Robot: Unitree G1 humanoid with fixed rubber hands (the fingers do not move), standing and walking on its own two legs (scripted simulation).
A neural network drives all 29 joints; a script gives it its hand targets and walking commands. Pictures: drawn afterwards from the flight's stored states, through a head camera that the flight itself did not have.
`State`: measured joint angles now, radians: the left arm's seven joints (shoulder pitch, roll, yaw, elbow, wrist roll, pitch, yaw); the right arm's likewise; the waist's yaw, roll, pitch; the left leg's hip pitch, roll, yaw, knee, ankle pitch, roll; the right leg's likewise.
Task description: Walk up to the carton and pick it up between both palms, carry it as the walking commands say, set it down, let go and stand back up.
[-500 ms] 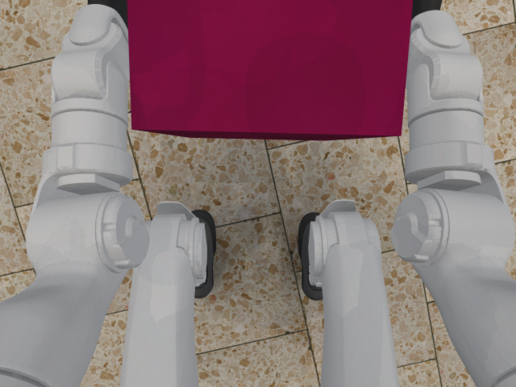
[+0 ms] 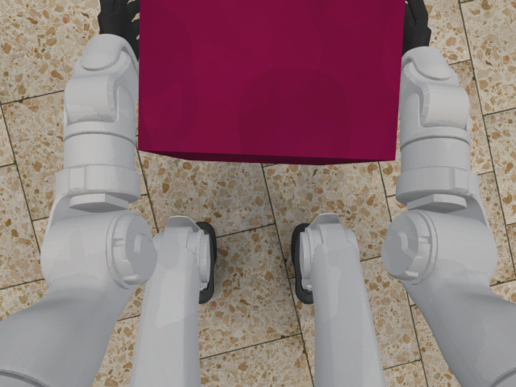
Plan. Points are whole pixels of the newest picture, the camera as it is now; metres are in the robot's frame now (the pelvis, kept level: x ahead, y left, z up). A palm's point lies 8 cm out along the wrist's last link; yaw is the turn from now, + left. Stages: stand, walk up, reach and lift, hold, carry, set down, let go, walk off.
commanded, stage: reach and lift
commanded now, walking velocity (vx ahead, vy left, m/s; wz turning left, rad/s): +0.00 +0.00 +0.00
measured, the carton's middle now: (263, 61) +0.54 -0.02 -0.15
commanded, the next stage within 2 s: none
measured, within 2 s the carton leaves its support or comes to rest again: neither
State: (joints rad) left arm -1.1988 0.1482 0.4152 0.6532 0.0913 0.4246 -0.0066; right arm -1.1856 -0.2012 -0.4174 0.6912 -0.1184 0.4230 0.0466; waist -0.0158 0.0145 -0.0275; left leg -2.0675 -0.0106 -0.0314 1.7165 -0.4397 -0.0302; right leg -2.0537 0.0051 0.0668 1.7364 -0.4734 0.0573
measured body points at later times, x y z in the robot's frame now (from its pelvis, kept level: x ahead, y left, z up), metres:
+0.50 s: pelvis +0.01 -0.01 +0.06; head +0.29 -0.01 +0.42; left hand +0.53 +0.16 +0.00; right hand +0.52 -0.20 -0.01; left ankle +0.12 +0.13 -0.46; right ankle +0.11 -0.14 -0.46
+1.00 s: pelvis +0.03 +0.00 +0.13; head +0.26 +0.00 +0.51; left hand +0.50 +0.16 +0.07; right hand +0.49 -0.20 +0.06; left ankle +0.12 +0.13 -0.46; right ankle +0.11 -0.14 -0.46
